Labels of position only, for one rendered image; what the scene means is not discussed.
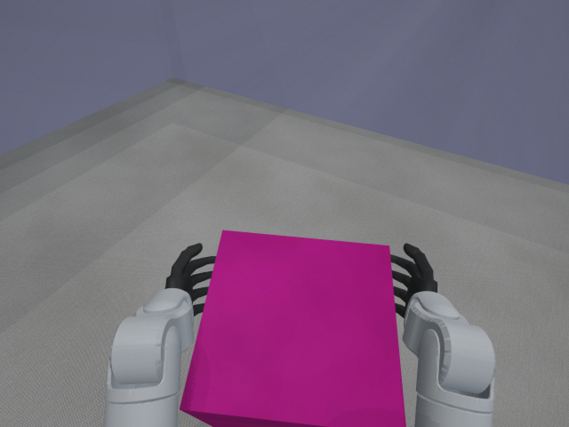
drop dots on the left robot hand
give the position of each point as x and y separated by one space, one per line
181 274

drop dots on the robot right forearm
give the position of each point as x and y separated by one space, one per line
456 364

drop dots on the carton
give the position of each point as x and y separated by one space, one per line
297 332

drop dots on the robot left forearm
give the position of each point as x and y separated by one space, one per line
144 357

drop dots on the right robot hand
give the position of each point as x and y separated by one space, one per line
422 276

